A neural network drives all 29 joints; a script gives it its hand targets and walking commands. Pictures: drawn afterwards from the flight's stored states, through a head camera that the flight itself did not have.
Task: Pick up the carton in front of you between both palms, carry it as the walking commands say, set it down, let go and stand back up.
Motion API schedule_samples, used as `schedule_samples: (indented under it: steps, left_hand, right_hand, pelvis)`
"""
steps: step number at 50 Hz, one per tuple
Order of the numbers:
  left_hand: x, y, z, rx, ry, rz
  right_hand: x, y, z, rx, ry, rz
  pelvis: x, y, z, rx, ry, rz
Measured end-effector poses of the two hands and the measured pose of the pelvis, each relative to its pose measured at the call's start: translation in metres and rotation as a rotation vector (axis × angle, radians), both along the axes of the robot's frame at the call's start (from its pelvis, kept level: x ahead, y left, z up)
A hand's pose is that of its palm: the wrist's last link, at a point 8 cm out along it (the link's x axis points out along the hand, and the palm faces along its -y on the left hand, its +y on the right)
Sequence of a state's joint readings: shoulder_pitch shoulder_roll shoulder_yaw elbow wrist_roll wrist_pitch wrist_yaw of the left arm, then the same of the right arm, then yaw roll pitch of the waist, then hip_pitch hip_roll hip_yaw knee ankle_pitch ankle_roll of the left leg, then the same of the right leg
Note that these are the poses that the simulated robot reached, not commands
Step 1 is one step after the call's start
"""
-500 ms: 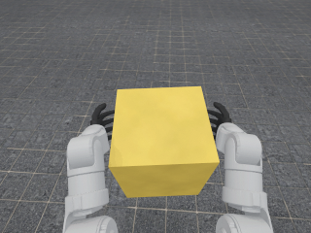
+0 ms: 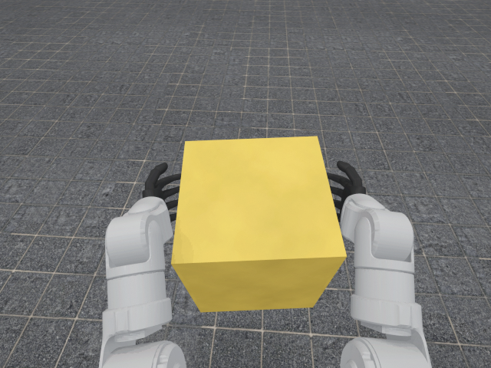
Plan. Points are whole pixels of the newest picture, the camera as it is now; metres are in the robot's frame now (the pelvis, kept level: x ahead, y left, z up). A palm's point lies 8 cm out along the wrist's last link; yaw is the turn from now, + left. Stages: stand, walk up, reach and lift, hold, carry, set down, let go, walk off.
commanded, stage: carry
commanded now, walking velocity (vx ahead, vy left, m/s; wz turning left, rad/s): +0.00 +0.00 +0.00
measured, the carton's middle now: (254, 231) +0.33 +0.00 +0.04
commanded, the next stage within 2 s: none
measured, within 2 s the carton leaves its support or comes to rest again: neither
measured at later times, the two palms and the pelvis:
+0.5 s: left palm (156, 209) +0.32 +0.15 +0.11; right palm (351, 206) +0.32 -0.15 +0.11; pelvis +0.00 +0.00 +0.00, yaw +0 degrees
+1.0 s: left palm (195, 176) +0.41 +0.10 +0.09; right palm (361, 174) +0.41 -0.20 +0.09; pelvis +0.09 -0.05 -0.01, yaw -1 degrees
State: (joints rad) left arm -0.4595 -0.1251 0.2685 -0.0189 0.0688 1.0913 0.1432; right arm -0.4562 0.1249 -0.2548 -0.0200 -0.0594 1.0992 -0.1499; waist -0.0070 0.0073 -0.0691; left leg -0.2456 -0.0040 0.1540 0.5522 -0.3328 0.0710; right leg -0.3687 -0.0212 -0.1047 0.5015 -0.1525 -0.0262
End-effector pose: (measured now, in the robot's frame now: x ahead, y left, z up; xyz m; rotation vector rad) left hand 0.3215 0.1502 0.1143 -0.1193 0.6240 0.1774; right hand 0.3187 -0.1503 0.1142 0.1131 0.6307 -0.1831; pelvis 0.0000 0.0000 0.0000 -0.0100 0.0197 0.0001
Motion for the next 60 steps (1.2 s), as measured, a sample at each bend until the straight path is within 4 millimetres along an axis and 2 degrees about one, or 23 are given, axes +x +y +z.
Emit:
schedule_samples:
  steps: [30,36,40,45,48,53,56,60]
  left_hand:
    - [-0.001,0.0,0.0,-0.001,0.0,-0.001]
    - [0.009,-0.006,0.001,-0.001,0.002,-0.008]
    - [0.03,-0.018,0.002,0.005,0.007,-0.02]
    - [0.066,-0.04,0.0,0.023,-0.015,-0.026]
    - [0.082,-0.047,-0.01,0.029,-0.012,-0.007]
    - [0.103,-0.052,-0.031,0.01,0.054,0.016]
    - [0.128,-0.054,-0.029,0.004,0.033,0.019]
    - [0.17,-0.053,-0.019,0.01,-0.025,0.012]
  right_hand:
    - [-0.001,0.0,0.0,0.0,-0.001,-0.001]
    - [0.006,-0.006,-0.001,0.01,0.001,-0.014]
    - [0.023,-0.018,-0.003,0.008,0.006,-0.018]
    - [0.058,-0.04,-0.008,0.012,-0.015,-0.019]
    - [0.082,-0.047,-0.018,0.014,-0.013,0.007]
    - [0.112,-0.052,-0.032,0.037,0.05,0.004]
    - [0.135,-0.054,-0.03,0.042,0.028,0.0]
    - [0.175,-0.053,-0.024,0.032,-0.031,0.003]
  pelvis:
    - [-0.001,0.0,0.0,0.0,0.0,0.0]
    - [0.013,-0.003,0.0,0.003,0.011,0.002]
    - [0.03,-0.011,0.002,0.005,0.03,0.0]
    - [0.06,-0.029,-0.006,0.004,0.047,-0.008]
    - [0.076,-0.041,-0.014,-0.006,0.052,-0.013]
    - [0.109,-0.054,-0.007,0.015,0.063,-0.027]
    - [0.131,-0.058,-0.003,0.017,0.068,-0.028]
    - [0.168,-0.057,-0.004,0.009,0.077,-0.036]
